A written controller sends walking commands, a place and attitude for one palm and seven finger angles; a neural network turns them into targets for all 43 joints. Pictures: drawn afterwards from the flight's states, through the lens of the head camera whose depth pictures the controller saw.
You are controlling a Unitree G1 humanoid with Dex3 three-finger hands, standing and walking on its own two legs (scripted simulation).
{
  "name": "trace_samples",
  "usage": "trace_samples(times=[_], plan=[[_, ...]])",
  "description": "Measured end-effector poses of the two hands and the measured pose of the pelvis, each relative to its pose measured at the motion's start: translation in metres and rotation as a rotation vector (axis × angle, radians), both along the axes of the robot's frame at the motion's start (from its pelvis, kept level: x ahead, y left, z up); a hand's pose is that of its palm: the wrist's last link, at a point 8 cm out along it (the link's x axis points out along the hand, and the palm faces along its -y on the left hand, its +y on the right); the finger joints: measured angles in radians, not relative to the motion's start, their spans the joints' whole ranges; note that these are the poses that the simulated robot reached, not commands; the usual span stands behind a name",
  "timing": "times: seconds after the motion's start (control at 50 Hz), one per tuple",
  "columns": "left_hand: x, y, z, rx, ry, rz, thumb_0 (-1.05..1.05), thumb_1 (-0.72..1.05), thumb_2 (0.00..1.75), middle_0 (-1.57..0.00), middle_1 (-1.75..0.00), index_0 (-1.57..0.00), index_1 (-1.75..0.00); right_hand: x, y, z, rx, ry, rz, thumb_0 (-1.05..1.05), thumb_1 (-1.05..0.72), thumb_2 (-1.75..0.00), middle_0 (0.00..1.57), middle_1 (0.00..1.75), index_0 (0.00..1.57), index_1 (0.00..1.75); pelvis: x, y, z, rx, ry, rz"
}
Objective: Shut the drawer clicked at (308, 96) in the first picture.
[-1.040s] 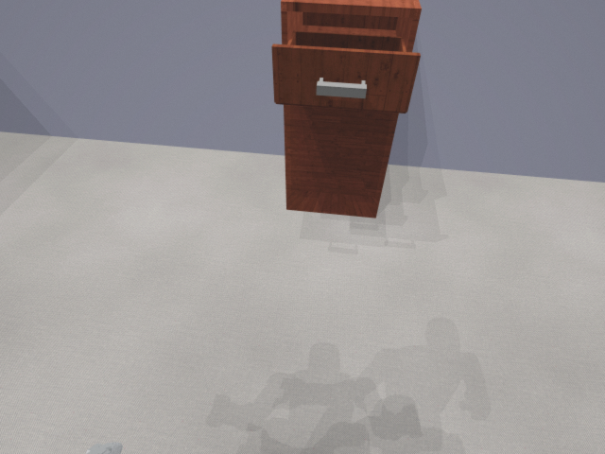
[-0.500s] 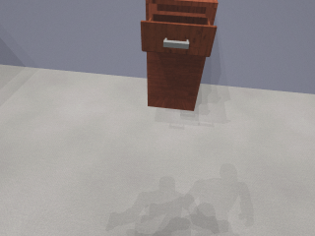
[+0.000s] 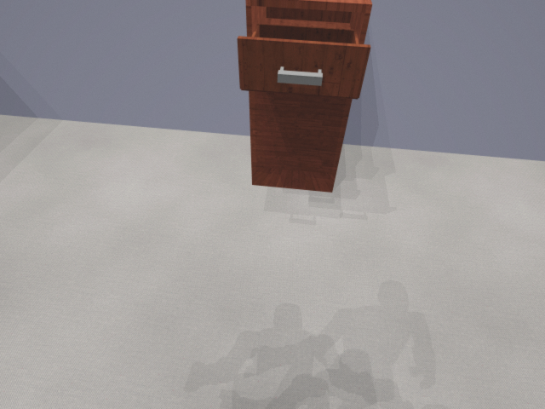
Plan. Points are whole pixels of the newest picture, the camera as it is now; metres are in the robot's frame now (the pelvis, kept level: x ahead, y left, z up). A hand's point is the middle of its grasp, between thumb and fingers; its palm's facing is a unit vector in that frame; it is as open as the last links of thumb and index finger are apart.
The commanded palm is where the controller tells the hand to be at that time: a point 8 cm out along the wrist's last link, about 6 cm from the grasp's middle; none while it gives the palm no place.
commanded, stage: look at it before walking up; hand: left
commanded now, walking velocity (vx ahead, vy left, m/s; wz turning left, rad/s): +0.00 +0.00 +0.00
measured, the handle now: (300, 74) +1.02 -0.02 +0.02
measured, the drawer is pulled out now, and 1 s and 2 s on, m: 0.30 0.30 0.30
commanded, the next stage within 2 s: walk to a spot facing it in 0.40 s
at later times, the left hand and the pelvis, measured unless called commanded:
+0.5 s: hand out of the picture +0.08 +0.25 -0.16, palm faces -0.02 -0.94 -0.33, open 7.3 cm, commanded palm none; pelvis +0.01 +0.00 +0.00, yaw +0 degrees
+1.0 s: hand out of the picture +0.10 +0.12 -0.17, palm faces -0.12 -0.97 -0.23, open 7.3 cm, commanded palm none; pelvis +0.09 -0.07 -0.01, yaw -13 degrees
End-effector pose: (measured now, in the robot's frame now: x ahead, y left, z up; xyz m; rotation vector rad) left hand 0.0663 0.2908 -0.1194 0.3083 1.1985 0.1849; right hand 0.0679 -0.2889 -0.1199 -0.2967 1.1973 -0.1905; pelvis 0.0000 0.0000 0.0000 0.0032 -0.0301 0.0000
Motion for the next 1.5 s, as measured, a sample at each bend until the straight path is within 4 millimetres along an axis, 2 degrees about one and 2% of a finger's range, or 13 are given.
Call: trace_samples(times=[0.3,0.58,0.66,0.76,0.86,0.92,0.98,1.08,1.22,1.34,1.42,1.46,1.5], plan=[[0.006,0.0,0.0,0.001,0.006,0.007,0.0,0.9,0.9,-0.2,-0.3,-0.21,-0.3,0.016,-0.003,0.004,-0.011,-0.014,0.007,0.0,-0.9,-0.9,0.21,0.3,0.21,0.3,0.009,-0.001,0.001,0.0,-0.002,-0.001],[0.002,-0.004,-0.001,0.001,0.026,0.017,0.0,0.9,0.9,-0.2,-0.3,-0.21,-0.3,0.015,-0.002,0.001,-0.006,-0.005,0.001,0.0,-0.9,-0.9,0.21,0.3,0.21,0.3,0.012,-0.003,0.001,0.0,-0.003,-0.013],[-0.005,-0.016,-0.011,-0.03,0.07,0.012,0.0,0.91,0.9,-0.2,-0.3,-0.2,-0.3,0.005,0.007,-0.009,0.027,0.001,-0.035,0.0,-0.91,-0.9,0.21,0.3,0.2,0.3,0.019,-0.004,-0.004,0.005,-0.002,-0.05],[-0.007,-0.041,-0.02,-0.065,0.152,-0.019,0.0,0.91,0.9,-0.2,-0.3,-0.2,-0.3,-0.019,0.012,-0.026,0.087,0.024,-0.135,0.0,-0.9,-0.9,0.21,0.3,0.21,0.3,0.035,-0.016,-0.01,0.026,0.002,-0.127],[0.019,-0.078,-0.026,-0.077,0.158,-0.07,0.0,0.91,0.9,-0.2,-0.3,-0.2,-0.3,-0.049,0.0,-0.051,0.133,0.106,-0.231,0.0,-0.9,-0.9,0.21,0.3,0.21,0.3,0.053,-0.04,-0.023,0.026,-0.003,-0.186],[0.03,-0.097,-0.028,-0.079,0.116,-0.052,0.0,0.91,0.9,-0.2,-0.3,-0.21,-0.3,-0.051,-0.009,-0.054,0.147,0.175,-0.246,0.0,-0.91,-0.9,0.21,0.3,0.2,0.3,0.066,-0.054,-0.024,0.014,-0.001,-0.187],[0.032,-0.114,-0.022,-0.091,0.143,-0.05,0.0,0.91,0.9,-0.2,-0.3,-0.21,-0.3,-0.028,-0.019,-0.042,0.149,0.148,-0.261,0.01,-0.91,-0.9,0.21,0.3,0.2,0.3,0.082,-0.064,-0.014,0.019,0.007,-0.218],[0.043,-0.138,-0.012,-0.114,0.235,-0.096,0.0,0.91,0.9,-0.2,-0.3,-0.21,-0.3,0.033,-0.035,-0.024,0.145,0.003,-0.303,0.01,-0.91,-0.9,0.2,0.3,0.2,0.3,0.112,-0.075,-0.001,0.026,0.028,-0.275],[0.088,-0.15,-0.014,-0.116,0.271,-0.113,0.0,0.9,0.9,-0.2,-0.3,-0.21,-0.3,0.121,-0.043,-0.018,0.154,-0.106,-0.315,0.0,-0.91,-0.9,0.2,0.3,0.2,0.3,0.169,-0.082,-0.002,0.012,0.04,-0.322],[0.142,-0.146,-0.025,-0.107,0.31,-0.116,0.0,0.9,0.9,-0.2,-0.3,-0.21,-0.3,0.213,-0.039,-0.02,0.161,-0.161,-0.291,0.0,-0.91,-0.9,0.2,0.3,0.2,0.3,0.233,-0.082,-0.013,-0.003,0.047,-0.362],[0.191,-0.136,-0.043,-0.106,0.369,-0.144,0.0,0.9,0.9,-0.2,-0.3,-0.21,-0.3,0.274,-0.036,-0.023,0.13,-0.238,-0.301,0.0,-0.91,-0.9,0.2,0.3,0.2,0.3,0.287,-0.079,-0.028,-0.014,0.044,-0.401],[0.226,-0.132,-0.05,-0.108,0.376,-0.172,0.0,0.9,0.9,-0.2,-0.3,-0.21,-0.3,0.285,-0.035,-0.021,0.109,-0.258,-0.334,0.0,-0.91,-0.9,0.21,0.3,0.2,0.3,0.307,-0.078,-0.03,-0.008,0.033,-0.434],[0.271,-0.132,-0.051,-0.109,0.344,-0.22,0.0,0.91,0.9,-0.2,-0.3,-0.2,-0.3,0.281,-0.032,-0.016,0.097,-0.242,-0.387,0.0,-0.91,-0.9,0.21,0.3,0.2,0.3,0.325,-0.078,-0.025,-0.007,0.02,-0.468]])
